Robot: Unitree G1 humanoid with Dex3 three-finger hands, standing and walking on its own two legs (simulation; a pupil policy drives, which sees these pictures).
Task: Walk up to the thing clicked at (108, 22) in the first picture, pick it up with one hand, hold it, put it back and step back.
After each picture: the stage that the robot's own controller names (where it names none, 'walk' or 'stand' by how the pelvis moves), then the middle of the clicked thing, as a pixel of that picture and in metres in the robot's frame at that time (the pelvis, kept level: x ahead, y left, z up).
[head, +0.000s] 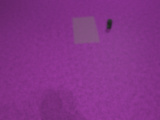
stand; (109, 24) +1.70 -0.33 -0.72
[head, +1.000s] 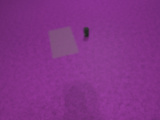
walk; (86, 32) +1.60 +0.09 -0.70
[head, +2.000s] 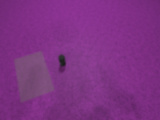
walk; (62, 60) +1.05 +0.30 -0.71
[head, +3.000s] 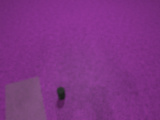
walk; (61, 93) +0.67 +0.24 -0.70
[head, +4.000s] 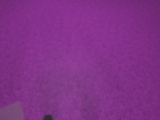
walk; out of the picture +0.43 +0.23 -0.71
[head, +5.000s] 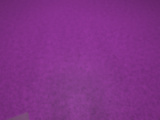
stand; out of the picture +0.36 +0.24 -0.72
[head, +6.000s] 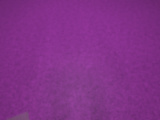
stand; out of the picture +0.34 +0.23 -0.71
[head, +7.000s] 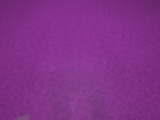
stand; out of the picture +0.35 +0.23 -0.72
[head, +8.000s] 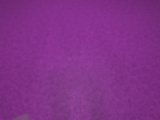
stand; out of the picture +0.33 +0.24 -0.72
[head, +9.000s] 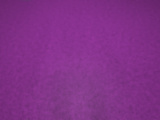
stand; out of the picture +0.31 +0.24 -0.73
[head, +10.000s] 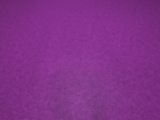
stand; out of the picture +0.30 +0.24 -0.73
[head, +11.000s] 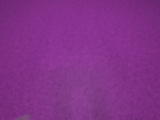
go down; out of the picture +0.32 +0.23 -0.72
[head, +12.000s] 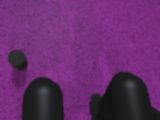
go down; (18, 60) +0.42 +0.24 -0.31
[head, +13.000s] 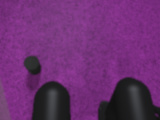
close in; (33, 65) +0.43 +0.22 -0.32
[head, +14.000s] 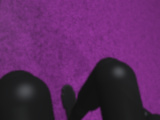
close in; out of the picture +0.42 +0.26 -0.23
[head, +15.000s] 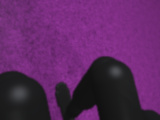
close; out of the picture +0.41 +0.27 -0.23
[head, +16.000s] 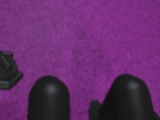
lift; (6, 70) +0.34 +0.26 -0.12
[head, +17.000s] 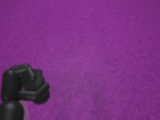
lift; (36, 88) +0.32 +0.17 +0.02
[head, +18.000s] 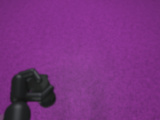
hold; (43, 91) +0.32 +0.16 -0.01
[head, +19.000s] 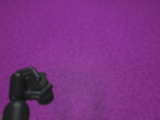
hold; (41, 89) +0.33 +0.17 -0.01
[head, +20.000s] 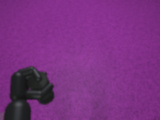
crouch; (42, 89) +0.33 +0.17 -0.01
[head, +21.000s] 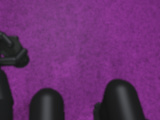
crouch; (15, 54) +0.44 +0.21 -0.11
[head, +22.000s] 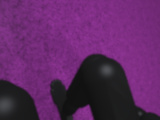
lower; out of the picture +0.44 +0.27 -0.23
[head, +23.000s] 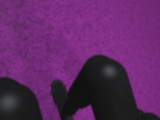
lower; out of the picture +0.43 +0.27 -0.23
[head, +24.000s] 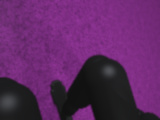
lower; out of the picture +0.43 +0.27 -0.23
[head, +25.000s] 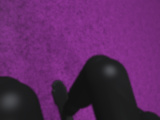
lower; out of the picture +0.42 +0.27 -0.23
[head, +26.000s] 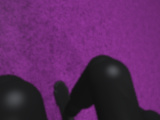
loosen; out of the picture +0.42 +0.26 -0.23
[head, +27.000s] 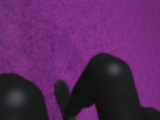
withdraw; out of the picture +0.41 +0.25 -0.23
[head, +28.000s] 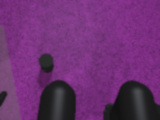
walk; (46, 63) +0.44 +0.19 -0.33
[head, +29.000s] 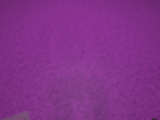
stand; out of the picture +0.34 +0.19 -0.66
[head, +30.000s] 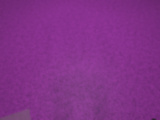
stand; out of the picture +0.35 +0.20 -0.67
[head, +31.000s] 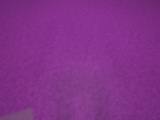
stand; out of the picture +0.35 +0.20 -0.69
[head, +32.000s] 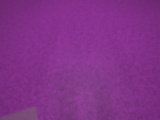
walk; out of the picture +0.37 +0.20 -0.72
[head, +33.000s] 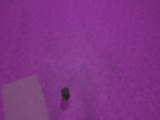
walk; (65, 94) +0.55 +0.13 -0.70
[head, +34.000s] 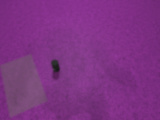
walk; (55, 66) +0.85 +0.31 -0.68
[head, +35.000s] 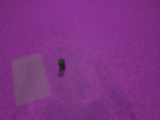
stand; (61, 64) +1.00 +0.23 -0.71
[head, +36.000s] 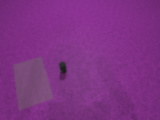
stand; (63, 67) +0.99 +0.23 -0.73
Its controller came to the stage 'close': yes
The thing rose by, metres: 0.71
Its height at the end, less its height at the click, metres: +0.00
